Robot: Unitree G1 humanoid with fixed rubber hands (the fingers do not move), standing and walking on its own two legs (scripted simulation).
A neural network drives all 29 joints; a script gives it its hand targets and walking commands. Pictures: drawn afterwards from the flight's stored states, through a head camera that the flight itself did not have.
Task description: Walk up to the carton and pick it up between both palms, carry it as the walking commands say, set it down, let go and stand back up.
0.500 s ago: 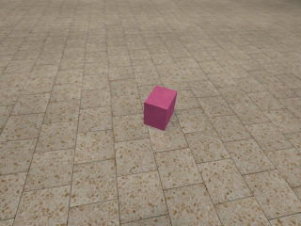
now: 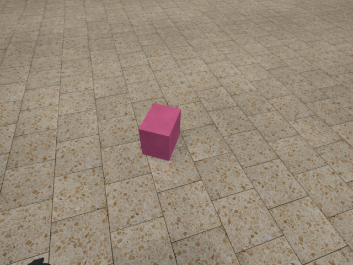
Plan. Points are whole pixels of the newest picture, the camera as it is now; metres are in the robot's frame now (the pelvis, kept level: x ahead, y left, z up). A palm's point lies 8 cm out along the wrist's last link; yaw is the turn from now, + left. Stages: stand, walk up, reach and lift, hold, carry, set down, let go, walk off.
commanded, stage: walk up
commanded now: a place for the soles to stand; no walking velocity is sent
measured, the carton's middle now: (161, 131) +1.07 +0.14 -0.62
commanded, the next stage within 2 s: none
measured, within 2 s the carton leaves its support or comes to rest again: neither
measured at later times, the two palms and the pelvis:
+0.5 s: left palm (39, 235) +0.22 +0.34 -0.08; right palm (306, 209) +0.31 -0.33 -0.07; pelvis +0.18 -0.01 +0.00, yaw +1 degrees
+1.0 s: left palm (57, 177) +0.38 +0.37 -0.08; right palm (286, 168) +0.44 -0.32 -0.08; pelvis +0.35 +0.01 -0.01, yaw +0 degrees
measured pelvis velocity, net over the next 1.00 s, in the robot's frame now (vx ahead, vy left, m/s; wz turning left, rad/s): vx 0.35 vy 0.01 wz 0.00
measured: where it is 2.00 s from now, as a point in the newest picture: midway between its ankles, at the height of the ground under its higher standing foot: (168, 205)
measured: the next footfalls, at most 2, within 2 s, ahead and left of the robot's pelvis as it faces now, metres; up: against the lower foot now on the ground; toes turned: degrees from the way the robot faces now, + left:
left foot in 0.02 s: +0.12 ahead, +0.13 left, +0.00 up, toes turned +4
right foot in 0.22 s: +0.19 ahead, -0.14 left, +0.00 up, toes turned -7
